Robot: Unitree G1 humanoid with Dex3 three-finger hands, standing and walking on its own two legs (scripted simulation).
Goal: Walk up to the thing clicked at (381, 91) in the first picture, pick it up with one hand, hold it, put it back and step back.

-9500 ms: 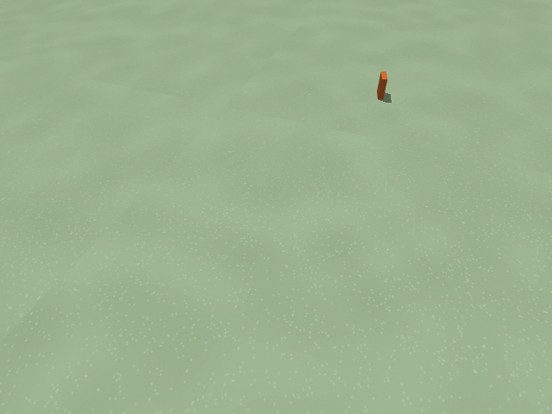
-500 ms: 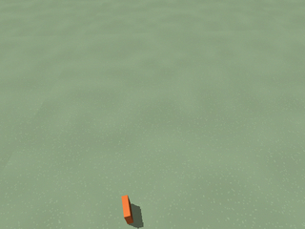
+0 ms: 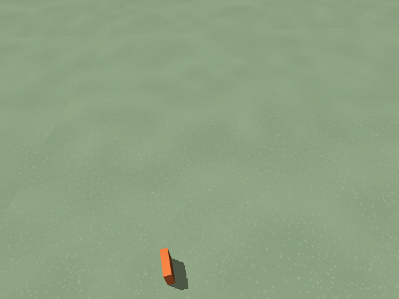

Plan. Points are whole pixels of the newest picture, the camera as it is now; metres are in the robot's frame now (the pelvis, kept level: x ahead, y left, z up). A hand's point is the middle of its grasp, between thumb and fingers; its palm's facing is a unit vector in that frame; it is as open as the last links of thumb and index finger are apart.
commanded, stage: go down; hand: left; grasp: from the side
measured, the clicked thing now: (167, 266) +0.40 +0.20 -0.71
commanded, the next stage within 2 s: none
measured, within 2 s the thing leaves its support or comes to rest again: neither
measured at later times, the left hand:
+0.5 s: hand out of the picture +0.15 +0.27 -0.18, palm faces +0.05 -0.94 -0.33, open 16.4 cm
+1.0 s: hand out of the picture +0.14 +0.28 -0.20, palm faces +0.07 -0.94 -0.33, open 17.4 cm
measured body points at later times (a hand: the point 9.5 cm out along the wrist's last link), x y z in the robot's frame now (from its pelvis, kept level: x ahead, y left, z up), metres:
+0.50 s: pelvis -0.01 +0.02 -0.05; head +0.05 +0.03 +0.40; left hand +0.15 +0.32 -0.16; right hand +0.12 -0.25 -0.15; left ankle +0.00 +0.14 -0.75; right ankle +0.00 -0.11 -0.75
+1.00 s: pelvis -0.01 +0.02 -0.09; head +0.07 +0.04 +0.35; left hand +0.14 +0.33 -0.18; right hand +0.15 -0.22 -0.17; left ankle +0.00 +0.14 -0.75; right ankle +0.00 -0.11 -0.75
